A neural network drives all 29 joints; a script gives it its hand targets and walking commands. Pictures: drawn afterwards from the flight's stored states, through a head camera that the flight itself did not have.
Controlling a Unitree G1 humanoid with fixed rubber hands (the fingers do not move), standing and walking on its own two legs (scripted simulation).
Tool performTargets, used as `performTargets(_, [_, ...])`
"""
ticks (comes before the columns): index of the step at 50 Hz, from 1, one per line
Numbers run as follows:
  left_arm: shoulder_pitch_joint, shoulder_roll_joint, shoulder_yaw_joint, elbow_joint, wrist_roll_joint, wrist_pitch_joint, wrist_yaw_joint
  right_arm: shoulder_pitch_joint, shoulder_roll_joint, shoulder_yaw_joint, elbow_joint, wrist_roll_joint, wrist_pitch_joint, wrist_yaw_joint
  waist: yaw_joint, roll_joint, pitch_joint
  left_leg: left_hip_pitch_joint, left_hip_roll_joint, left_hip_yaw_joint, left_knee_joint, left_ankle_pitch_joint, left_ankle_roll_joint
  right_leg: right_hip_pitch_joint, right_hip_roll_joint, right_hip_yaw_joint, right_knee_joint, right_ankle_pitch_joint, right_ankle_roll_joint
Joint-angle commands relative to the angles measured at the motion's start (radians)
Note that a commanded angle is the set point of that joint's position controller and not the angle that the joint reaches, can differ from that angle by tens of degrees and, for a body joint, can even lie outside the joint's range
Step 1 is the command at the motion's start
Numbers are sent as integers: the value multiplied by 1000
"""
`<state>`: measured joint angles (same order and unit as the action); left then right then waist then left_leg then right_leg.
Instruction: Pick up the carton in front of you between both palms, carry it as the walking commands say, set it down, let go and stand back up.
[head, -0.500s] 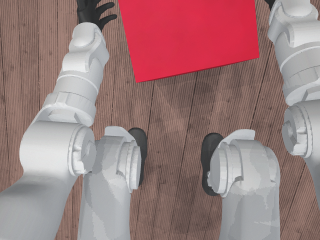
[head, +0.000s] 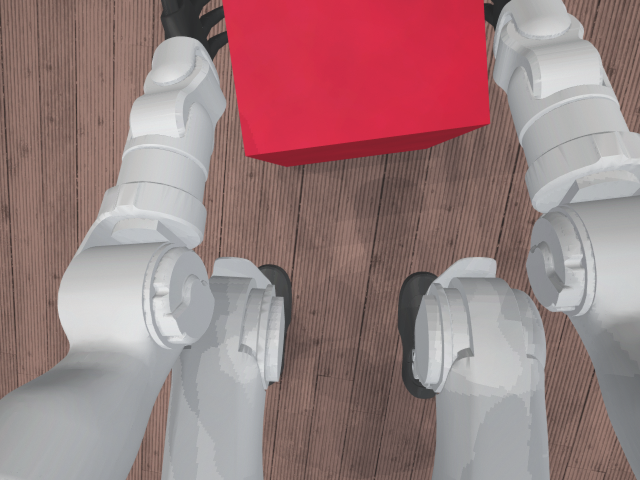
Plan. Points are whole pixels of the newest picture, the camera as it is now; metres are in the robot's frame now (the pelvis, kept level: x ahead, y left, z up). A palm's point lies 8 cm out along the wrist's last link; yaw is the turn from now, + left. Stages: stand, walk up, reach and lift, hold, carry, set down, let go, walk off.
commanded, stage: reach and lift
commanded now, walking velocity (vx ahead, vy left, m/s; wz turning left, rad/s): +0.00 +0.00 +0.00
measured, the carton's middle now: (349, 62) +0.53 -0.03 -0.23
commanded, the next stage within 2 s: none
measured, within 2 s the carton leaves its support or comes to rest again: neither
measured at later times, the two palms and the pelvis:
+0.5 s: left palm (67, 25) +0.49 +0.12 +0.03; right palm out of the picture +0.49 -0.18 +0.03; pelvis -0.01 +0.01 +0.09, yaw -4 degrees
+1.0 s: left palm out of the picture +0.47 +0.12 +0.18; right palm out of the picture +0.45 -0.18 +0.17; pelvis +0.03 +0.01 +0.22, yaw -5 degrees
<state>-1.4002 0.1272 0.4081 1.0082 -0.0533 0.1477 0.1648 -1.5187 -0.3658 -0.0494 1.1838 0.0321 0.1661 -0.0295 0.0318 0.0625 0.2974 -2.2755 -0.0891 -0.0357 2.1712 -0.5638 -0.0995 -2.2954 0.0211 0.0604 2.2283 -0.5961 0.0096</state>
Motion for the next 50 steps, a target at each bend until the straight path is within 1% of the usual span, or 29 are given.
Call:
performTargets(1, [-491,-1010,-367,-198,-85,20,-261,-482,1020,230,-357,107,-23,248,-19,-149,-1335,561,-81,168,-94,461,45,702,80,-101,-188,528,-13])
performTargets(4, [-484,-1073,-434,-274,-104,48,-256,-489,1087,286,-488,136,1,226,-14,-181,-1567,582,-86,183,-116,501,39,892,90,-108,-212,626,-1])
performTargets(6, [-496,-1099,-487,-349,-108,69,-255,-469,1139,308,-561,134,27,209,-18,-190,-1702,576,-89,191,-136,500,35,999,98,-113,-230,658,8])
performTargets(8, [-526,-1100,-533,-439,-102,88,-252,-414,1187,304,-569,113,63,194,-29,-196,-1753,571,-91,193,-173,464,35,1035,108,-122,-263,631,14])
performTargets(10, [-513,-1093,-540,-473,-75,115,-255,-345,1228,281,-528,83,100,192,-29,-192,-1688,576,-92,189,-231,378,41,976,118,-132,-317,520,15])
performTargets(12, [-462,-1094,-495,-427,-22,146,-263,-296,1254,239,-462,40,131,202,-10,-180,-1548,570,-92,183,-292,263,48,850,123,-138,-379,359,12])
performTargets(14, [-411,-1099,-415,-340,45,173,-273,-267,1265,178,-385,-10,152,221,15,-169,-1386,537,-92,177,-345,160,55,731,126,-140,-436,214,10])
performTargets(15, [-394,-1103,-373,-302,78,182,-277,-265,1264,143,-360,-35,157,230,22,-165,-1329,530,-92,174,-369,124,59,693,127,-143,-461,162,8])
performTargets(16, [-382,-1108,-341,-275,103,189,-282,-269,1261,112,-344,-56,160,238,24,-161,-1290,531,-93,170,-390,103,62,670,127,-144,-481,128,5])
performTargets(18, [-375,-1121,-309,-245,131,194,-290,-278,1258,66,-326,-88,161,247,18,-153,-1268,555,-95,161,-429,92,67,661,130,-147,-513,110,-1])
performTargets(22, [-386,-1134,-289,-227,154,194,-304,-261,1254,-8,-289,-137,158,254,-8,-121,-1280,610,-99,151,-498,84,64,692,135,-146,-574,111,-12])
performTargets(26, [-366,-1168,-302,-232,160,203,-315,-230,1270,-29,-295,-156,161,260,-25,-89,-1350,679,-101,150,-560,95,56,767,137,-143,-630,132,-11])
performTargets(30, [-310,-1219,-353,-257,145,216,-327,-199,1314,18,-355,-136,171,269,-24,-82,-1451,768,-102,150,-607,153,49,862,139,-144,-674,193,-1])
performTargets(34, [-233,-1265,-435,-299,111,224,-338,-154,1368,110,-445,-96,180,271,-19,-97,-1524,851,-101,143,-650,228,45,971,141,-140,-717,275,11])
performTargets(37, [-176,-1284,-497,-329,83,227,-343,-115,1400,175,-503,-67,185,267,-17,-112,-1536,905,-100,133,-686,266,44,1046,143,-134,-752,320,18])
performTargets(40, [-115,-1297,-539,-339,64,229,-347,-64,1423,218,-533,-50,188,261,-16,-122,-1507,951,-99,121,-729,275,45,1104,144,-127,-795,335,23])
performTargets(44, [-23,-1306,-552,-324,65,228,-350,21,1443,233,-533,-52,186,254,-16,-123,-1422,1005,-99,104,-797,269,49,1161,144,-114,-864,330,25])
performTargets(50, [105,-1307,-534,-294,96,211,-351,148,1452,211,-512,-78,168,245,-19,-105,-1294,1114,-94,76,-915,279,56,1250,139,-84,-984,337,20])
